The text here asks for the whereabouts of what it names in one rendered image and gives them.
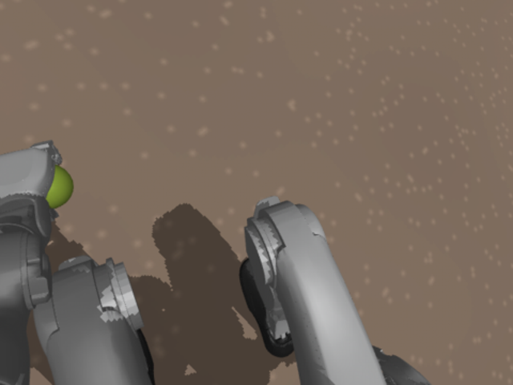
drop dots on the ball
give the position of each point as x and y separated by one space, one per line
61 188

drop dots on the left robot foot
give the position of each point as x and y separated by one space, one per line
147 355

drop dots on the left robot arm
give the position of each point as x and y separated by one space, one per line
25 278

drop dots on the left robot hand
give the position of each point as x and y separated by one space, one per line
30 170

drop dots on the right robot foot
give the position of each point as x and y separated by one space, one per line
277 347

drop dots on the right robot hand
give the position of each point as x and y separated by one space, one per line
398 372

